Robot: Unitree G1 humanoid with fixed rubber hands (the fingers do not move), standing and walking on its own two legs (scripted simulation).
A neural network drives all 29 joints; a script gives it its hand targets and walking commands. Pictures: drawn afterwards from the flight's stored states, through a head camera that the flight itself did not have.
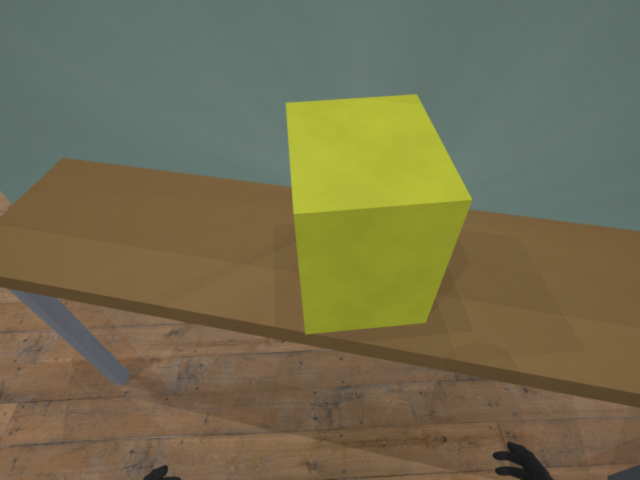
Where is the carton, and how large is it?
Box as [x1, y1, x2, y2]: [286, 94, 471, 333]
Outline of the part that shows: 416,94 286,103 293,213 305,333 425,322 469,207 471,198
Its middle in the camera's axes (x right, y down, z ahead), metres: +0.06 -0.03 +0.61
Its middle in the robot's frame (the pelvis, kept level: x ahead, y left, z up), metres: +0.48 -0.04 +0.04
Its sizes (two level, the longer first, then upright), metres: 0.239 0.201 0.277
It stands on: a table, 0.65 m high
